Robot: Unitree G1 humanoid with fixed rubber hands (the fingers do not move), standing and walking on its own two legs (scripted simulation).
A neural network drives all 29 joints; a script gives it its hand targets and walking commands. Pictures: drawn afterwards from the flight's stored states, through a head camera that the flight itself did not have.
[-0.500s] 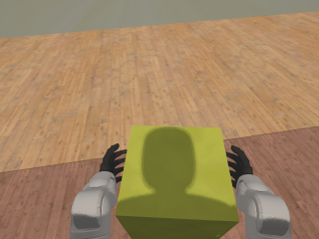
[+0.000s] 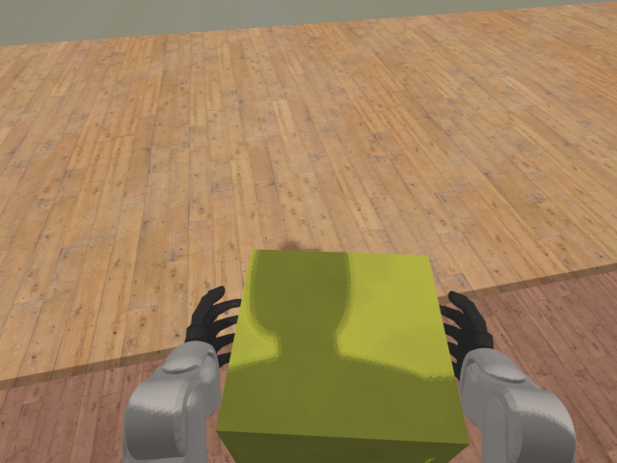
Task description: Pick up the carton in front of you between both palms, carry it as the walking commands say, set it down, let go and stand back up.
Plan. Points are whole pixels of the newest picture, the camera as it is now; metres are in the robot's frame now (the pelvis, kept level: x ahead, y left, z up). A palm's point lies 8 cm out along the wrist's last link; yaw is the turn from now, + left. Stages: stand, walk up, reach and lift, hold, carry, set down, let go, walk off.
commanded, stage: carry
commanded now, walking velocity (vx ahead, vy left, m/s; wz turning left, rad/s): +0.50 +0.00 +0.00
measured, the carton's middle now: (333, 377) +0.25 -0.01 +0.01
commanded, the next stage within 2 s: none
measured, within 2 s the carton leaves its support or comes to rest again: neither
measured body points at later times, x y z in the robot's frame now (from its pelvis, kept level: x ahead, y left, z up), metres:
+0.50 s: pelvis +0.33 -0.04 -0.01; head +0.36 -0.05 +0.44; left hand +0.61 +0.14 +0.07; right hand +0.65 -0.16 +0.07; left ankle +0.24 +0.08 -0.63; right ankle +0.37 -0.09 -0.74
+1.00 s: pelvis +0.56 -0.01 -0.02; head +0.65 +0.00 +0.42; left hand +0.92 +0.14 +0.06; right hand +0.92 -0.16 +0.06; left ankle +0.61 +0.05 -0.74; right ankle +0.54 -0.13 -0.74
